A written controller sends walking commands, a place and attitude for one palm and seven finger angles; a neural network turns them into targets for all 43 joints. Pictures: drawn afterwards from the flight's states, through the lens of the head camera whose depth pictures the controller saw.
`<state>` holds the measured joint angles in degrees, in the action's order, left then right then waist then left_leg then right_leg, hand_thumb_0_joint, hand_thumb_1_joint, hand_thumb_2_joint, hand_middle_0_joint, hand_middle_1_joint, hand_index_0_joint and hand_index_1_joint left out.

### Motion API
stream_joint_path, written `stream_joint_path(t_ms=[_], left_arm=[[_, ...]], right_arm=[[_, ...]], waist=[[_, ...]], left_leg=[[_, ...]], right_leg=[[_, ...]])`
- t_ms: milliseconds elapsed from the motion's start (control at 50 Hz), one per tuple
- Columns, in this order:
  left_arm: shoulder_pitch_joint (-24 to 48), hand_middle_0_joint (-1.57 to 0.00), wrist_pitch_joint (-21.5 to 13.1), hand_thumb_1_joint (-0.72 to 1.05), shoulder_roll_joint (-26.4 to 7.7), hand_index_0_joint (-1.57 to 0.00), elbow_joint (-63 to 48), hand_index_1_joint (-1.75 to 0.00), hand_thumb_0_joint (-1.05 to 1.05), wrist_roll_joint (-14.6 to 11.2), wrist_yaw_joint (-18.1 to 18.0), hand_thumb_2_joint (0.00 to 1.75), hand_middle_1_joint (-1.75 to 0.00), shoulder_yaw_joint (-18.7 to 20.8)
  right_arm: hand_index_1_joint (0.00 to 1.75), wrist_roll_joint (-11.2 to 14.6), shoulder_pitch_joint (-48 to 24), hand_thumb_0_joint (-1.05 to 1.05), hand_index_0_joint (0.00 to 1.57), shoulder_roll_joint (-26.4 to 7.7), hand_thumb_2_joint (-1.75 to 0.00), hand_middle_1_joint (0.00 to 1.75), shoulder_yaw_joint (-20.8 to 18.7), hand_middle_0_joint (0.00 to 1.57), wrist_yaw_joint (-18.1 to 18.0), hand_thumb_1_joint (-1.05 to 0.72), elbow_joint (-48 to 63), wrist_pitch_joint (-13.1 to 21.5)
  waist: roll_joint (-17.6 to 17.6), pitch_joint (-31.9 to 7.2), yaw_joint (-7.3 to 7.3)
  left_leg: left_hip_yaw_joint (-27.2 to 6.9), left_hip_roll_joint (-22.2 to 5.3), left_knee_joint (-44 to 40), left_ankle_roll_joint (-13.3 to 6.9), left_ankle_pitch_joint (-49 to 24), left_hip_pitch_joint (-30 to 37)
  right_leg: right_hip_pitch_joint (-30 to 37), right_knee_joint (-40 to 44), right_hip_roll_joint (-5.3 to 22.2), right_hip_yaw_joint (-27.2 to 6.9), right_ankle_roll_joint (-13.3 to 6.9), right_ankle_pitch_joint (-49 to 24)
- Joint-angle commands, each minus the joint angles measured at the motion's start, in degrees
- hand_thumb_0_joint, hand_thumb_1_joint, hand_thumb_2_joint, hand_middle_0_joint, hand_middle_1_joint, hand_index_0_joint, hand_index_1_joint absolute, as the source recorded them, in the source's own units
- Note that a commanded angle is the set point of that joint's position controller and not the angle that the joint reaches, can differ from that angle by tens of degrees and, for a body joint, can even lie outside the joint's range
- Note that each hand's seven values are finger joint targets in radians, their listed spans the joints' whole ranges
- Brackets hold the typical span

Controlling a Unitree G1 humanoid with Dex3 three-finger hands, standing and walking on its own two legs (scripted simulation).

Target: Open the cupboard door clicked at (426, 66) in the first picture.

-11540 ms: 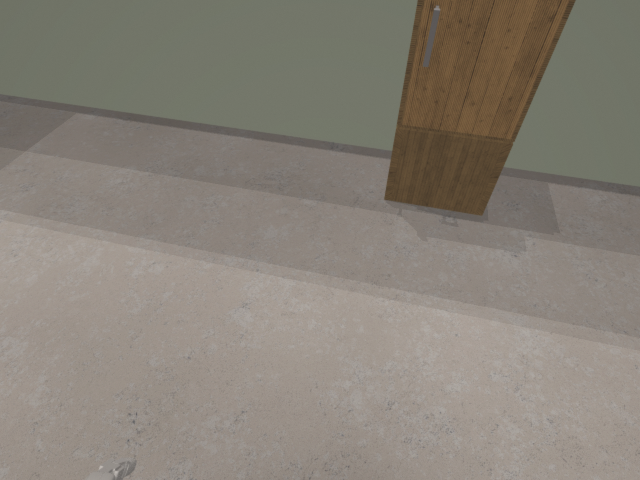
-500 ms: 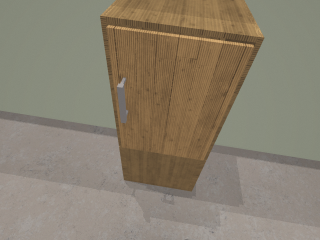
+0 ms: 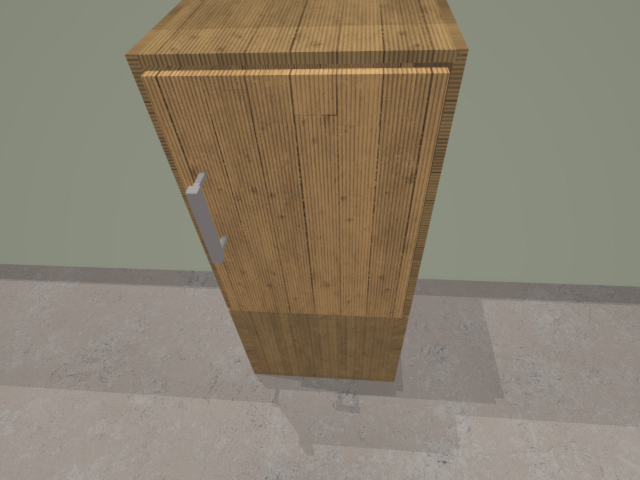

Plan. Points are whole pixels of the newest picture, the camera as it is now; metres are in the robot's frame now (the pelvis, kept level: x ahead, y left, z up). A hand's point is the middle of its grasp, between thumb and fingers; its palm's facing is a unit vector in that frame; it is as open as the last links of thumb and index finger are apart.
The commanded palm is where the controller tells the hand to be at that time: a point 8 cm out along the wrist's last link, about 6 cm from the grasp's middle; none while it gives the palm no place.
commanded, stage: come to a stop and stand still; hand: left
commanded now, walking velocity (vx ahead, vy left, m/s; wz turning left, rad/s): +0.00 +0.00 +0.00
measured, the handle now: (210, 220) +0.54 +0.22 +0.00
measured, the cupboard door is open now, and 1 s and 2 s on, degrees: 0 0 0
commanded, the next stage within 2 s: look again from close up in 0.30 s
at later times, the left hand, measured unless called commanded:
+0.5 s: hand out of the picture +0.00 +0.16 -0.17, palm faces +0.03 -0.98 -0.20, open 7.4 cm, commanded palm none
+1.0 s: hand out of the picture +0.01 +0.19 -0.16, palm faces +0.02 -0.97 -0.23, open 7.4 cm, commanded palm +0.09 +0.24 -0.07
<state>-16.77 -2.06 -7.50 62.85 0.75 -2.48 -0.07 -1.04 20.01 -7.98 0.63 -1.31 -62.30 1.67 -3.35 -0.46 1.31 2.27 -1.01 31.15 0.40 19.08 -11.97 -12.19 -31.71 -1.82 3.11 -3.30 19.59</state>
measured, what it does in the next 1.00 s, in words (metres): stands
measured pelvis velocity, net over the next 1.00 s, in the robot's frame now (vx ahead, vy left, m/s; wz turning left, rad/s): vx -0.01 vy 0.00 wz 0.00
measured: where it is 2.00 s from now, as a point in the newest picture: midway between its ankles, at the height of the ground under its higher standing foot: outside the picture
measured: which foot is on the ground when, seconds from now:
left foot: down 0.00-1.00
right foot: down 0.00-1.00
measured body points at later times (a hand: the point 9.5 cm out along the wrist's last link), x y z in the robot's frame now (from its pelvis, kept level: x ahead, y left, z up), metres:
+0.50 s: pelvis +0.01 -0.01 +0.01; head +0.01 -0.01 +0.46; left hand +0.00 +0.22 -0.15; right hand +0.02 -0.23 -0.16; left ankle -0.03 +0.12 -0.73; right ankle -0.03 -0.08 -0.73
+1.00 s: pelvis -0.01 +0.00 +0.01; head +0.00 +0.00 +0.46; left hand +0.01 +0.24 -0.14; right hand +0.00 -0.23 -0.15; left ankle -0.03 +0.12 -0.73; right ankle -0.03 -0.08 -0.73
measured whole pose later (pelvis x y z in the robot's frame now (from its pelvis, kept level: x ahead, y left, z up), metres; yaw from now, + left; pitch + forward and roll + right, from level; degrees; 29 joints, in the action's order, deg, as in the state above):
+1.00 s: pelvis -0.01 +0.00 +0.01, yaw +0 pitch -1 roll +1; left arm -14.4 -1.1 -10.7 62.8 0.8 -1.4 0.4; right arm -0.9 14.8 -9.9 0.6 -1.6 -65.4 1.3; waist 0.1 1.8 -0.3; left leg 2.4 -0.5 24.3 0.3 14.8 -8.3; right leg -9.0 -25.9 -1.5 3.0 -3.2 15.9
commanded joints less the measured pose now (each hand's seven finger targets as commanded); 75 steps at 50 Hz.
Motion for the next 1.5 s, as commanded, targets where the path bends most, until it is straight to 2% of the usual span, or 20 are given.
stream_joint_path(t_ms=[0,460,960,980,1000,1020,1040,1060,1080,1100,1120,1180,1220,1240,1300,1360,1400,1420,1440,1480], left_arm=[[-3.99,-0.2,-1.13,0.9,-6.54,-0.2,-1.54,-0.3,0.0,-0.26,-0.36,0.9,-0.3,0.73],[-2.73,-0.2,-0.31,0.9,-8.99,-0.2,-1.85,-0.3,0.0,-0.01,0.07,0.9,-0.3,1.35],[0.14,-0.2,-0.04,0.9,-10.97,-0.2,-2.11,-0.3,0.0,-0.04,0.54,0.9,-0.3,1.59],[-7.23,-0.2,-0.98,0.9,-8.86,-0.2,0.58,-0.3,0.0,0.2,-2.0,0.9,-0.3,1.32],[36.39,-0.2,-13.95,0.88,-24.17,-0.2,-84.28,-0.32,0.0,-12.46,-0.17,0.89,-0.32,9.8],[10.59,-0.2,-11.35,0.85,-20.79,-0.2,-69.33,-0.33,0.0,-7.73,-1.46,0.88,-0.33,10.51],[8.48,-0.21,-9.14,0.83,-15.33,-0.21,-64.73,-0.34,0.0,-9.52,-3.97,0.87,-0.34,7.63],[-6.45,-0.21,-4.87,0.81,-0.98,-0.21,-52.7,-0.36,0.0,-10.37,-3.05,0.86,-0.36,0.13],[4.87,-0.21,-7.26,0.78,-5.29,-0.21,-61.84,-0.37,0.0,-12.65,-2.0,0.85,-0.37,3.79],[4.25,-0.21,-10.16,0.76,-8.48,-0.21,-59.76,-0.39,0.0,-12.48,-0.44,0.84,-0.39,6.98],[2.71,-0.21,-13.3,0.74,-7.1,-0.21,-53.77,-0.4,0.0,-12.22,1.39,0.83,-0.4,7.29],[-11.57,-0.22,-23.51,0.67,-4.37,-0.22,-42.55,-0.45,0.0,-14.28,9.97,0.8,-0.45,10.11],[-16.05,-0.22,-30.79,0.62,-4.77,-0.22,-44.0,-0.48,0.0,-15.86,17.41,0.78,-0.48,10.72],[-17.99,-0.22,-33.11,0.6,-7.1,-0.22,-42.34,-0.5,0.0,-16.02,21.3,0.77,-0.5,13.29],[-10.71,-0.23,-35.59,0.53,-13.1,-0.23,-48.97,-0.54,0.0,-16.99,28.72,0.74,-0.54,16.44],[1.63,-0.23,-33.68,0.46,-15.16,-0.23,-62.4,-0.58,0.0,-20.5,28.27,0.71,-0.58,18.11],[5.86,-0.24,-34.48,0.41,-14.15,-0.24,-71.21,-0.62,0.0,-21.33,25.54,0.69,-0.62,17.5],[8.96,-0.24,-35.14,0.39,-14.39,-0.24,-76.81,-0.63,0.0,-20.99,24.13,0.68,-0.63,16.4],[13.44,-0.24,-35.33,0.36,-15.49,-0.24,-80.34,-0.64,0.0,-20.25,23.21,0.67,-0.64,15.32],[10.1,-0.24,-34.7,0.32,-12.36,-0.24,-79.87,-0.68,0.0,-17.85,22.43,0.65,-0.68,10.7]], right_arm=[[0.3,0.23,3.33,0.0,0.2,-3.4,-0.9,0.3,-0.27,0.2,-0.7,-0.9,0.81,0.47],[0.3,0.36,-2.01,0.0,0.2,-6.22,-0.9,0.3,-0.8,0.2,-1.07,-0.9,-0.76,0.07],[0.3,0.2,-3.28,0.0,0.2,-8.3,-0.9,0.3,-0.99,0.2,-0.76,-0.9,-1.36,0.31],[0.3,0.97,-9.36,0.0,0.2,-7.81,-0.9,0.3,-1.25,0.2,-0.3,-0.9,2.73,0.41],[0.3,3.97,-6.86,0.0,0.2,-17.91,-0.9,0.3,-2.74,0.2,-2.91,-0.9,22.56,9.22],[0.3,2.78,-11.49,0.0,0.2,-12.35,-0.9,0.3,-1.1,0.2,-4.88,-0.9,19.62,13.8],[0.3,3.38,-10.94,0.0,0.2,-13.1,-0.9,0.3,-1.93,0.2,-5.3,-0.9,17.03,15.01],[0.3,3.96,-8.81,0.0,0.2,-9.87,-0.9,0.3,-1.84,0.2,-4.6,-0.9,16.68,15.14],[0.3,4.21,-10.7,0.0,0.2,-13.18,-0.9,0.3,-2.29,0.2,-4.16,-0.9,21.08,15.77],[0.3,3.54,-10.01,0.0,0.2,-14.23,-0.9,0.3,-3.72,0.2,-4.17,-0.9,22.15,16.02],[0.3,2.67,-9.76,0.0,0.2,-14.22,-0.9,0.3,-4.06,0.2,-4.0,-0.9,23.21,16.16],[0.3,1.74,-12.0,0.0,0.2,-13.38,-0.9,0.3,-4.89,0.2,-1.9,-0.9,28.49,16.46],[0.3,1.52,-13.27,0.0,0.2,-13.52,-0.9,0.3,-5.6,0.2,-0.18,-0.9,32.17,16.79],[0.3,1.87,-12.63,0.0,0.2,-13.89,-0.9,0.3,-6.18,0.2,0.96,-0.9,33.52,16.61],[0.3,2.66,-14.21,0.0,0.2,-14.24,-0.9,0.3,-5.95,0.2,1.39,-0.9,38.4,16.13],[0.3,2.73,-14.0,0.0,0.2,-14.24,-0.9,0.3,-5.56,0.2,0.26,-0.9,42.42,15.31],[0.3,2.52,-12.13,0.0,0.2,-13.47,-0.9,0.3,-5.08,0.2,-0.47,-0.9,42.4,15.23],[0.3,2.25,-11.51,0.0,0.2,-13.24,-0.9,0.3,-4.64,0.2,-0.88,-0.9,42.2,15.33],[0.3,1.75,-10.42,0.0,0.2,-13.9,-0.9,0.3,-4.19,0.2,-1.37,-0.9,41.41,15.21],[0.3,1.91,-9.31,0.0,0.2,-13.74,-0.9,0.3,-3.85,0.2,-2.13,-0.9,39.91,15.58]], waist=[[7.04,3.69,-0.54],[2.03,3.2,-1.26],[3.2,3.73,-1.72],[6.66,6.14,-4.51],[-4.22,-22.61,3.56],[-13.91,-21.5,-2.66],[-12.4,-15.76,-1.16],[-3.19,-8.45,0.06],[1.19,-1.53,1.23],[8.69,-1.23,2.21],[15.07,2.65,2.36],[20.86,1.58,-3.13],[16.92,-4.99,-5.1],[9.69,-7.58,-5.95],[5.58,-15.33,-5.34],[-0.83,-17.83,-3.99],[-3.43,-19.6,-2.24],[-5.98,-21.13,-1.37],[-3.27,-20.3,0.58],[-4.38,-18.74,1.88]], left_leg=[[-3.07,-3.9,-5.25,-1.52,-12.78,-1.6],[-2.94,-4.92,-8.31,-1.49,-14.26,2.43],[-4.66,-5.0,-10.77,-2.06,-12.19,1.32],[-0.65,-4.27,3.39,-0.13,-9.95,-4.55],[-2.03,1.75,-6.51,-2.54,-18.0,10.83],[0.35,0.84,-6.54,-3.29,-25.71,13.57],[-0.95,-0.08,-5.41,-1.33,-22.2,8.39],[-1.8,-0.64,-5.6,-2.0,-19.72,4.6],[-3.96,-0.04,-4.35,-2.06,-15.9,0.17],[-3.4,0.14,-1.95,-2.25,-12.21,-1.95],[-3.62,0.81,0.59,-2.22,-8.43,-7.46],[-2.61,2.48,8.83,-0.83,-2.2,-20.69],[-1.45,3.45,14.19,-0.1,-2.85,-25.59],[-1.23,3.78,16.38,0.32,-5.52,-25.41],[0.0,3.93,22.34,-0.39,-4.54,-30.68],[-0.8,3.26,24.4,-1.2,0.62,-31.32],[-2.48,2.04,25.11,-1.86,0.74,-28.0],[-3.09,1.75,25.59,-2.14,0.0,-26.97],[-4.52,1.04,26.14,-2.4,0.03,-27.21],[-5.31,0.43,26.07,-2.62,-0.57,-25.97]], right_leg=[[2.14,6.3,8.53,-7.55,-0.35,-26.67],[3.31,9.47,8.24,-7.81,-0.15,-23.12],[2.53,10.84,8.45,-7.72,-0.27,-14.3],[2.58,11.24,12.98,-12.07,4.57,-45.02],[7.75,6.04,7.71,-8.42,1.96,-34.03],[7.25,3.93,3.33,-5.19,0.29,-23.37],[3.27,4.52,3.25,-1.9,0.67,-15.38],[-1.01,4.85,2.73,-0.2,1.74,-14.3],[-5.04,4.51,3.0,0.37,2.37,-12.76],[-9.72,4.44,2.75,0.76,2.92,-8.38],[-14.91,3.2,2.52,1.17,3.45,-3.74],[-21.16,-4.65,2.49,-0.34,2.97,3.46],[-19.33,-10.61,2.96,-2.15,2.41,-1.63],[-18.05,-13.8,3.29,-2.99,1.45,-6.84],[-19.87,-18.42,3.93,-6.08,1.66,-6.8],[-25.69,-18.96,2.95,-7.0,1.7,5.93],[-28.26,-19.82,1.88,-5.75,1.65,5.94],[-28.72,-20.64,1.69,-5.41,1.44,4.52],[-30.84,-22.18,0.86,-4.22,1.31,3.85],[-33.62,-22.44,0.56,-2.97,1.13,2.65]])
